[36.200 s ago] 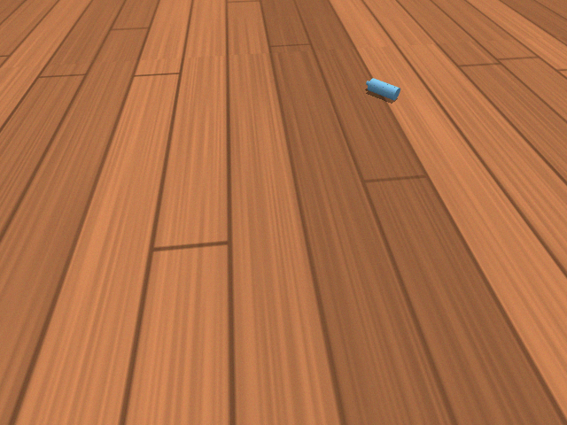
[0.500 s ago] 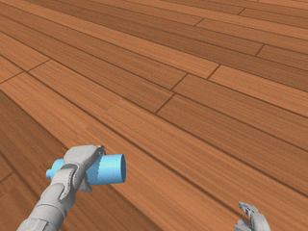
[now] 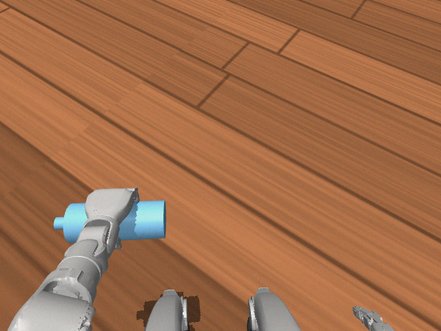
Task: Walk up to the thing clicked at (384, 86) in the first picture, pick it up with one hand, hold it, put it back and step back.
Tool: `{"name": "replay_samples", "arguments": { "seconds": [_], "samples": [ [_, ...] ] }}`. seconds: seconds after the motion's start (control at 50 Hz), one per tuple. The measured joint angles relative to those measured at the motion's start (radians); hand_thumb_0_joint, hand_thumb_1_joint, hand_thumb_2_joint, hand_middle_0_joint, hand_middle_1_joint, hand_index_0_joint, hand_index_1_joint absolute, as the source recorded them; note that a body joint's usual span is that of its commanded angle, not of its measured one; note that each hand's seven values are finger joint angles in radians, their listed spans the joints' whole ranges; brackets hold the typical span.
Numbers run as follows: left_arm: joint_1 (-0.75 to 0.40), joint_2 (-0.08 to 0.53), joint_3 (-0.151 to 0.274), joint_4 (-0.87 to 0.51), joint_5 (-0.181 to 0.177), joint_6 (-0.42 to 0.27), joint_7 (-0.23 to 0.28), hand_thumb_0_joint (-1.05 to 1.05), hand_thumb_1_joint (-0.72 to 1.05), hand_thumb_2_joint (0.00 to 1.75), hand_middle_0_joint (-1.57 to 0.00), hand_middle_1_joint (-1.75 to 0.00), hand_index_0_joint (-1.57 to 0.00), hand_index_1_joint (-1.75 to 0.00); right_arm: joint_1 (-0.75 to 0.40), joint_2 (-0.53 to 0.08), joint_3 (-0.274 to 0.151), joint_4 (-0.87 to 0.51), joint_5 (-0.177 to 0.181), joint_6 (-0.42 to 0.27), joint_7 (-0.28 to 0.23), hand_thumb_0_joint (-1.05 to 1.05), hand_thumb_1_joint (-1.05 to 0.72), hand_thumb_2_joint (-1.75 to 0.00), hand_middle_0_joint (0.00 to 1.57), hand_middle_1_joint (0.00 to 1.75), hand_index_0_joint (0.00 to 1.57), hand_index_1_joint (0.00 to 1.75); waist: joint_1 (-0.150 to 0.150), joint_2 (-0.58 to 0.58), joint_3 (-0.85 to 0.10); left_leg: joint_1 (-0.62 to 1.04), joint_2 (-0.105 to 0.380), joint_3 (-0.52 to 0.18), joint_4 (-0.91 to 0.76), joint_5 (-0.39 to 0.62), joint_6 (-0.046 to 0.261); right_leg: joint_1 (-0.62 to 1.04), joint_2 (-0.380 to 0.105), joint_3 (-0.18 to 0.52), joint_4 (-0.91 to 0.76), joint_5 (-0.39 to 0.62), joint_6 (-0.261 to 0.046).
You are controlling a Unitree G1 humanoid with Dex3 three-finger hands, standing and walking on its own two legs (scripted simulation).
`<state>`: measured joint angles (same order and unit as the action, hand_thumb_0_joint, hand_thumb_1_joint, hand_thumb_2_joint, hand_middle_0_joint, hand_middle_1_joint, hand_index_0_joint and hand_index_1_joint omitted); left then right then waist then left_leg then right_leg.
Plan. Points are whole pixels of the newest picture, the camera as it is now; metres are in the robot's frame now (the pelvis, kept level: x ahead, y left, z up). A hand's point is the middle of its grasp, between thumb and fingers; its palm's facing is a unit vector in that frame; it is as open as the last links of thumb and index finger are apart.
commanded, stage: crouch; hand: left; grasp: from above
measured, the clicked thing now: (112, 221) +0.36 +0.23 -0.12
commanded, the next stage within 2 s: lower in 1.46 s
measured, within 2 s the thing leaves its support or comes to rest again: neither
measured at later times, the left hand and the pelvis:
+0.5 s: hand (139, 236) +0.39 +0.22 -0.35, palm faces -0.45 +0.01 -0.89, open 11.0 cm; pelvis -0.04 +0.01 -0.20, yaw -2 degrees
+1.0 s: hand (148, 236) +0.42 +0.22 -0.46, palm faces -0.46 -0.01 -0.89, open 11.0 cm; pelvis -0.04 +0.00 -0.29, yaw -4 degrees
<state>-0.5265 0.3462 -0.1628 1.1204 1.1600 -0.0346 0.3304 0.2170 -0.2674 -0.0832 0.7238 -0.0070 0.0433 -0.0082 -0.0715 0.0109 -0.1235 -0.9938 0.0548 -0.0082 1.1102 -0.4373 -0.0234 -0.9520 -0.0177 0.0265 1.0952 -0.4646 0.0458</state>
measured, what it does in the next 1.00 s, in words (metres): lowers itself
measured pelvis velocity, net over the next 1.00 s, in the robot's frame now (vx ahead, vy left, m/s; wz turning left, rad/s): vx -0.04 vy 0.00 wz -0.07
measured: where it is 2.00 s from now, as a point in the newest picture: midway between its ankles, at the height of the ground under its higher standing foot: outside the picture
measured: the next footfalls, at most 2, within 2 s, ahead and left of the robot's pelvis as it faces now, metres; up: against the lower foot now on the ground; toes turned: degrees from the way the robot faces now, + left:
none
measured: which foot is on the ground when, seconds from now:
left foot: down 0.00-1.00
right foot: down 0.00-1.00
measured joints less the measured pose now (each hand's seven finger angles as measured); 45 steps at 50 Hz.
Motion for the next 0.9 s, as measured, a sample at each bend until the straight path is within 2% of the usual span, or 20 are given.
{"name": "replay_samples", "arguments": {
  "seconds": [0.14,0.3,0.46,0.56,0.64,0.72,0.9],
  "samples": [
    [-0.102,0.03,0.06,0.07,0.006,0.011,0.045,0.0,-0.14,0.58,-0.61,-0.66,-0.62,-0.64,0.03,0.006,-0.006,0.017,-0.024,-0.02,-0.006,0.01,-0.9,-0.89,0.2,0.29,0.21,0.3,-0.042,0.025,-0.058,-0.347,0.0,-0.017,0.297,-0.088,0.007,-0.339,0.006,0.003,0.291,-0.089,0.006],
    [-0.18,0.065,0.107,0.112,-0.002,0.015,0.037,0.0,-0.14,0.59,-0.61,-0.65,-0.62,-0.64,0.021,0.039,0.012,0.028,-0.044,-0.037,-0.002,0.01,-0.9,-0.89,0.2,0.29,0.21,0.3,-0.067,0.044,-0.077,-0.635,-0.003,-0.031,0.543,-0.144,0.015,-0.619,0.012,0.007,0.534,-0.15,0.012],
    [-0.227,0.104,0.128,0.125,0.024,-0.028,0.03,0.0,-0.14,0.58,-0.61,-0.65,-0.62,-0.63,-0.02,0.056,0.037,0.024,-0.061,-0.063,0.02,0.01,-0.9,-0.89,0.21,0.29,0.21,0.3,-0.08,0.038,-0.076,-0.859,-0.011,-0.058,0.734,-0.176,0.013,-0.827,0.015,-0.004,0.719,-0.191,0.012],
    [-0.261,0.124,0.137,0.136,0.044,-0.034,0.051,0.0,-0.13,0.58,-0.61,-0.64,-0.62,-0.63,-0.054,0.047,0.047,0.028,-0.075,-0.082,0.038,0.0,-0.9,-0.89,0.21,0.29,0.21,0.3,-0.089,0.028,-0.072,-0.969,-0.02,-0.075,0.831,-0.192,0.006,-0.929,0.013,-0.011,0.817,-0.215,0.01],
    [-0.289,0.138,0.143,0.152,0.045,-0.025,0.062,0.0,-0.13,0.58,-0.61,-0.64,-0.62,-0.62,-0.078,0.037,0.049,0.026,-0.084,-0.089,0.053,0.0,-0.9,-0.89,0.21,0.29,0.21,0.3,-0.093,0.021,-0.06,-1.03,-0.023,-0.087,0.892,-0.202,0.0,-0.987,0.015,-0.016,0.879,-0.229,0.014],
    [-0.31,0.152,0.151,0.161,0.036,-0.02,0.057,0.0,-0.14,0.59,-0.61,-0.64,-0.62,-0.62,-0.094,0.031,0.049,0.02,-0.092,-0.092,0.064,0.0,-0.9,-0.89,0.21,0.29,0.21,0.3,-0.097,0.013,-0.043,-1.071,-0.021,-0.097,0.94,-0.211,-0.005,-1.028,0.022,-0.02,0.926,-0.237,0.015],
    [-0.35,0.195,0.171,0.197,0.039,-0.044,0.043,0.0,-0.14,0.59,-0.62,-0.63,-0.63,-0.61,-0.097,0.027,0.057,0.017,-0.102,-0.08,0.08,0.0,-0.91,-0.9,0.2,0.29,0.21,0.3,-0.106,0.0,-0.019,-1.142,-0.012,-0.117,1.036,-0.227,-0.015,-1.104,0.042,-0.027,1.018,-0.245,0.015]
  ]
}}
